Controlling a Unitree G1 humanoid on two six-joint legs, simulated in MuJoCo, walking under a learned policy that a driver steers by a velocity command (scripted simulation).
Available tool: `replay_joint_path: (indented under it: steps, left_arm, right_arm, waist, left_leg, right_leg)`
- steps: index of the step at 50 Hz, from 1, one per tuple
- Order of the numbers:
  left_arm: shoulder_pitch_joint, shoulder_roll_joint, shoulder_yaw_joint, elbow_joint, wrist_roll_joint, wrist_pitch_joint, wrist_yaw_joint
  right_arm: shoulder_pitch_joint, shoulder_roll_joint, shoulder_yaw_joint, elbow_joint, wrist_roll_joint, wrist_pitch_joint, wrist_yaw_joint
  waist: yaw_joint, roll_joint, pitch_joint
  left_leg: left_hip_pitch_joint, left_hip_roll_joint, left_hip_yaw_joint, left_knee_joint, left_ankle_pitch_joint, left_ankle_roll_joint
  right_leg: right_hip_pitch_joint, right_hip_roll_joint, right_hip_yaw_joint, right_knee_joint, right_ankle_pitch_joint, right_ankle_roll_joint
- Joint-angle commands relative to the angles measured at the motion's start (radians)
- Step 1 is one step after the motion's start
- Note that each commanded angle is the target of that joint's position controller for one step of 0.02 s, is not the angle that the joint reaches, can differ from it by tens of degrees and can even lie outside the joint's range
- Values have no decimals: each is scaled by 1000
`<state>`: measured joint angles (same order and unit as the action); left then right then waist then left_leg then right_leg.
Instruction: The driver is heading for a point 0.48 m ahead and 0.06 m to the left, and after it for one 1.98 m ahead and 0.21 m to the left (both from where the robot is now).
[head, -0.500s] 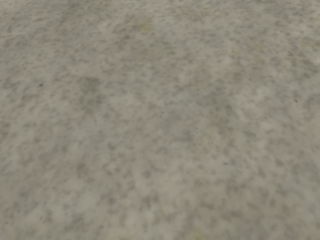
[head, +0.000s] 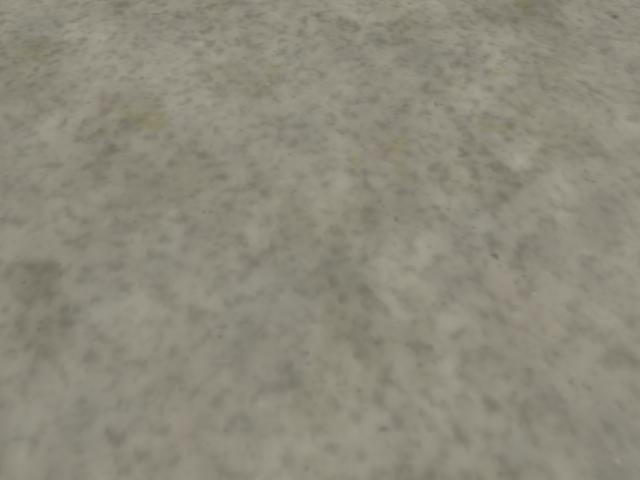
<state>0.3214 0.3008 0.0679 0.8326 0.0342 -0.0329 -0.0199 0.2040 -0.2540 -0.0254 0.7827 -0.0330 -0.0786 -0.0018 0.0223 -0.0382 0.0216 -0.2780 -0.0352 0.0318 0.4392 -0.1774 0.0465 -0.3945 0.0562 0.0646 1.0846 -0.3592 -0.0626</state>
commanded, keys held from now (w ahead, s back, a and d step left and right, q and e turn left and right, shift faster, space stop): w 0.16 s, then w+q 0.38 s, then q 0.28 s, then no key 0.06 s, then e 0.12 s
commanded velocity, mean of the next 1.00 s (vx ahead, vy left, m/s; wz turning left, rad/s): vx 0.37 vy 0.00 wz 0.25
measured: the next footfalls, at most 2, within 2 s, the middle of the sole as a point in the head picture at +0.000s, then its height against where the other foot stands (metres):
right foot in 0.34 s outside the picture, level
left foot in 0.82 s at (279, 473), level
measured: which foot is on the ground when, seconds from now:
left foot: down 0.00-0.34, up 0.36-0.80, down 0.82-1.00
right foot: up 0.00-0.32, down 0.34-0.82, up 0.84-1.00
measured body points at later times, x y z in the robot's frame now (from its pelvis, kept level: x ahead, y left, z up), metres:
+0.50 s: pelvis +0.24 -0.05 +0.00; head +0.26 -0.06 +0.45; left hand +0.34 +0.22 -0.11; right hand +0.29 -0.31 -0.14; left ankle +0.18 +0.08 -0.66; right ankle +0.27 -0.13 -0.74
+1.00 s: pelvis +0.40 +0.01 -0.01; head +0.44 +0.04 +0.44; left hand +0.40 +0.28 -0.15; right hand +0.61 -0.19 -0.12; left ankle +0.46 +0.08 -0.74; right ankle +0.42 -0.14 -0.66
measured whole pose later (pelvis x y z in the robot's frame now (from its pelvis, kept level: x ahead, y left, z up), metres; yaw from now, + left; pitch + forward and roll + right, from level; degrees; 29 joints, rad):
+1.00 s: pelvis +0.40 +0.01 -0.01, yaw +19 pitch +0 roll -1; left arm 0.22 0.23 0.04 0.84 0.02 0.02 0.02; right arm 0.15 -0.22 -0.04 0.80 -0.02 0.00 -0.01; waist 0.01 -0.03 0.09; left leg -0.34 -0.09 0.06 0.44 -0.10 0.12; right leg -0.48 -0.06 -0.01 1.11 -0.41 0.02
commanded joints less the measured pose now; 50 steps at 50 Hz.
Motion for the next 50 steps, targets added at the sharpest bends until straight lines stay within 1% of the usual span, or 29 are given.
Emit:
replay_joint_path:
  steps: [1, 5, 8, 11, 14, 15, 16, 17, 18, 19, 20, 21, 23, 27, 30, 33, 35, 37, 39, 40, 41, 42, 43, 44, 45, 46, 47, 49, 50]
  left_arm:
    - [46, 39, 4, -47, 11, 6, -14]
    - [-111, 24, -12, -98, 12, 7, -25]
    - [-236, -5, -35, -134, 6, 0, -33]
    - [-314, 1, -42, -159, -2, -8, -27]
    - [-288, 26, -35, -159, -3, -20, -11]
    - [-219, 34, -29, -137, 1, -28, -3]
    - [-93, 66, -15, -93, 13, -41, 9]
    - [76, 140, 6, -68, 36, -52, 25]
    - [120, 242, 29, -67, 41, -43, 31]
    - [94, 187, 24, -67, 7, -29, 29]
    - [11, 106, 2, -76, 0, -30, 25]
    - [-41, 57, -10, -77, -4, -37, 22]
    - [-68, 17, -19, -66, -6, -51, 27]
    - [-18, 31, -8, -28, -18, -78, 30]
    - [-9, 21, -10, -7, -19, -75, 35]
    - [-12, 42, -6, 4, -22, -67, 40]
    - [10, 67, 2, 16, -24, -59, 44]
    - [9, 90, 11, 21, -28, -46, 52]
    - [-1, 109, 20, 17, -30, -27, 59]
    - [-1, 112, 21, 13, -33, -19, 56]
    - [64, 61, 9, -15, -23, -15, 51]
    - [151, 9, 0, -41, -26, 4, 49]
    - [135, 36, -1, -31, -11, 21, 50]
    - [62, 30, -6, -38, -18, 25, 49]
    - [10, 28, -7, -31, -16, 26, 50]
    - [-7, 31, -6, -32, -8, 34, 50]
    - [32, 26, -7, -8, -1, 49, 47]
    - [89, 0, -12, 30, -11, 67, 40]
    - [98, -14, -15, 41, -16, 72, 37]
  right_arm:
    - [95, -99, -25, 0, 13, -33, 8]
    - [135, -112, -31, 37, 21, -35, 11]
    - [174, -114, -33, 66, 24, -28, 14]
    - [240, -137, -39, 99, 24, -19, 16]
    - [246, -165, -47, 115, 19, -8, 11]
    - [236, -170, -49, 118, 22, -4, 9]
    - [242, -152, -44, 123, 28, -4, 9]
    - [219, -111, -31, 89, 35, -8, 11]
    - [308, 4, -8, 57, 56, -5, 6]
    - [291, -114, -39, 82, 29, 13, -4]
    - [236, -115, -46, 79, 24, 19, 1]
    - [204, -86, -42, 77, 25, 21, 9]
    - [196, -72, -48, 85, 7, 43, 22]
    - [115, -34, -47, 50, 2, 68, 45]
    - [29, -17, -40, 12, -1, 71, 53]
    - [-62, 9, -22, -23, 3, 67, 64]
    - [-82, -8, -23, -38, -2, 69, 68]
    - [-57, -36, -32, -42, -12, 68, 64]
    - [52, -69, -48, -19, -20, 57, 54]
    - [148, -97, -61, 10, -30, 43, 40]
    - [185, -203, -87, 8, -28, 32, 23]
    - [170, -285, -107, -20, 14, 47, 18]
    - [177, -260, -107, -41, 49, 68, 10]
    - [95, -193, -90, -54, 43, 81, -4]
    - [11, -106, -61, -57, 37, 85, -11]
    - [-21, -65, -43, -47, 34, 83, -17]
    - [-32, -46, -34, -39, 25, 78, -17]
    - [-18, -38, -23, -17, 7, 58, -13]
    - [-17, -39, -20, -5, 3, 49, -11]
  waist:
    - [-6, 142, -33]
    - [-19, 124, 9]
    - [-48, 129, 28]
    - [-72, 128, 32]
    - [-46, 129, 24]
    - [-8, 116, -1]
    - [42, 68, -73]
    - [116, -27, -199]
    - [81, -237, -294]
    - [80, -119, -245]
    - [43, -55, -111]
    - [22, -50, -41]
    - [-16, -80, 1]
    - [-35, -42, 9]
    - [-43, -40, 45]
    - [-25, -65, 43]
    - [-16, -70, 23]
    - [-28, -75, -3]
    - [-70, -55, -69]
    - [-118, 12, -131]
    - [-99, 171, -214]
    - [-37, 268, -333]
    - [-80, 135, -398]
    - [-75, 115, -274]
    - [-45, 60, -142]
    - [-17, 81, -87]
    - [1, 94, -83]
    - [18, 72, -122]
    - [23, 75, -124]
  left_leg:
    - [158, 258, -275, -234, 199, 140]
    - [164, 247, -192, -300, 191, 156]
    - [141, 212, -119, -309, 229, 138]
    - [157, 222, -138, -265, 298, 131]
    - [200, 250, -186, -181, 375, 119]
    - [192, 236, -179, -102, 438, 106]
    - [145, 182, -137, 63, 463, 86]
    - [-7, 121, -91, 320, 247, 60]
    - [-304, -18, 2, 611, -326, 25]
    - [-367, 16, -73, 726, -343, 39]
    - [-383, 61, -100, 737, -256, 46]
    - [-364, 90, -95, 706, -192, 40]
    - [-313, 115, -82, 673, -139, 21]
    - [-376, 124, -65, 668, -35, 1]
    - [-391, 116, -27, 540, 45, -22]
    - [-257, 83, 44, 306, 161, -12]
    - [-206, 59, 73, 235, 158, 6]
    - [-159, 32, 85, 195, 85, 37]
    - [-43, -16, 85, 120, 46, 78]
    - [90, -27, 61, 13, 177, 104]
    - [309, 198, -184, 64, 633, 155]
    - [467, 445, -557, 83, 1120, 342]
    - [458, 444, -524, 19, 939, 391]
    - [325, 409, -466, -51, 631, 379]
    - [176, 336, -365, -111, 491, 308]
    - [88, 278, -294, -137, 464, 252]
    - [24, 243, -221, -149, 490, 220]
    - [-18, 229, -155, -161, 524, 192]
    - [-23, 229, -137, -176, 485, 180]
  right_leg:
    - [-162, -53, 37, -8, 43, 16]
    - [-248, -94, -6, -155, 165, 45]
    - [-186, -112, -78, -339, 267, 54]
    - [-107, -91, -112, -455, 268, 50]
    - [-20, -68, -110, -530, 201, 27]
    - [84, -48, -115, -591, 199, 16]
    - [274, -53, -99, -645, 213, -6]
    - [509, -248, 100, -678, 96, -53]
    - [706, -514, 475, -773, 16, -137]
    - [602, -509, 545, -812, -62, -163]
    - [491, -452, 403, -834, -55, -141]
    - [394, -401, 279, -871, 42, -118]
    - [303, -333, 120, -907, 192, -76]
    - [309, -328, -21, -937, 380, -88]
    - [298, -308, -153, -894, 692, -90]
    - [257, -273, -262, -846, 780, -67]
    - [303, -289, -274, -793, 835, -56]
    - [355, -308, -277, -694, 934, -44]
    - [375, -302, -282, -471, 950, -28]
    - [327, -266, -298, -260, 790, 8]
    - [109, -197, -302, 24, 226, 51]
    - [-109, -30, -189, 308, -333, 97]
    - [-156, -69, -59, 341, -278, 100]
    - [-200, -92, -61, 331, -210, 100]
    - [-179, -134, -51, 224, -130, 94]
    - [-127, -148, -48, 133, -87, 90]
    - [-44, -141, -60, 91, -49, 86]
    - [66, -115, -58, 21, -19, 75]
    - [91, -108, -49, -37, -13, 73]
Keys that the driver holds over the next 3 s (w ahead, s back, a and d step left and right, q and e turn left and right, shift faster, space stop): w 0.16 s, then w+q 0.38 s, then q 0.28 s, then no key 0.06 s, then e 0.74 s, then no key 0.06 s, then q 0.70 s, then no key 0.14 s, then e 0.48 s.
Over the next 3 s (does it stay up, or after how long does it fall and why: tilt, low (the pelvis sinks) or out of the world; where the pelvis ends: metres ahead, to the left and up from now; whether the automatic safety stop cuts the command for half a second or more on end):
stays up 0.37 -0.02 -0.01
